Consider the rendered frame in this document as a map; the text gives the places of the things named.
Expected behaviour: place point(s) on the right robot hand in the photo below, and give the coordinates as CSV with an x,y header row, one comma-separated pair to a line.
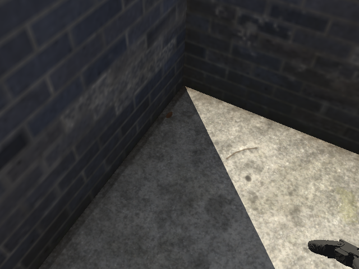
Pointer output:
x,y
341,250

